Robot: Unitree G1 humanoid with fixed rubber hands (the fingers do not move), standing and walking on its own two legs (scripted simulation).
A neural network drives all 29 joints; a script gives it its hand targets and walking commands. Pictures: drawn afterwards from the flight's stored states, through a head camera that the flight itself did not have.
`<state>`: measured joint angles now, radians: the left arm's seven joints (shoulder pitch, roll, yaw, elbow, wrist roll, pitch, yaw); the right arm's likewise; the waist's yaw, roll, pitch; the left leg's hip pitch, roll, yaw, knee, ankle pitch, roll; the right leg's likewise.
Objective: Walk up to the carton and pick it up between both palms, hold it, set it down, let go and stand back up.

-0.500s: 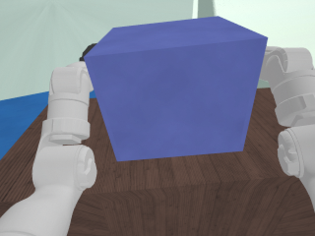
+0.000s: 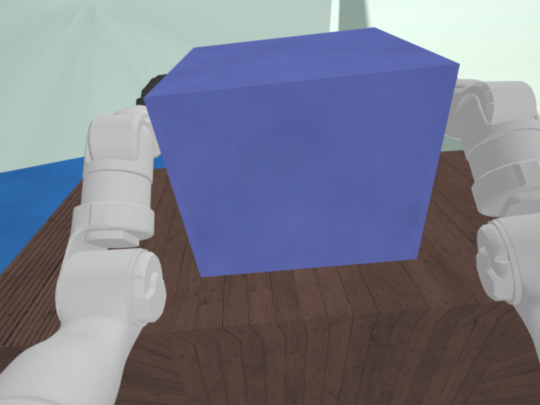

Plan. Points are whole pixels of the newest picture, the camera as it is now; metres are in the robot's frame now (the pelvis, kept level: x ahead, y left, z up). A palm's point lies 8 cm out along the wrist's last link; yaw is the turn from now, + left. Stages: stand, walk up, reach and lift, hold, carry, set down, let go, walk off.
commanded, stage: hold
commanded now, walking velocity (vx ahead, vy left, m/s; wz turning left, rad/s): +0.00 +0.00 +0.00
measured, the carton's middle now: (294, 142) +0.39 -0.02 +0.30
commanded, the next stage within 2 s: set down in 0.62 s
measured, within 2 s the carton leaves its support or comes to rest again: neither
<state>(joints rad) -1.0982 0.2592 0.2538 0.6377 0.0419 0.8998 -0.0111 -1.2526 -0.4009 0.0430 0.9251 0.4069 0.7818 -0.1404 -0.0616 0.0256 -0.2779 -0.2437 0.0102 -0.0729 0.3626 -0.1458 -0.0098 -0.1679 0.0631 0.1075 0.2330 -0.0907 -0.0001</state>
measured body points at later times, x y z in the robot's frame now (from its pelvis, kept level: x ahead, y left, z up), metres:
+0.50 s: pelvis +0.00 +0.00 +0.00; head -0.10 +0.01 +0.44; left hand +0.39 +0.17 +0.33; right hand +0.38 -0.21 +0.35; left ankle +0.03 +0.12 -0.75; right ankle +0.02 -0.12 -0.75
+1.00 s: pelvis +0.01 +0.00 +0.00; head -0.09 +0.02 +0.44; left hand +0.40 +0.19 +0.37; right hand +0.38 -0.19 +0.38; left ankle +0.03 +0.12 -0.75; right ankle +0.02 -0.12 -0.75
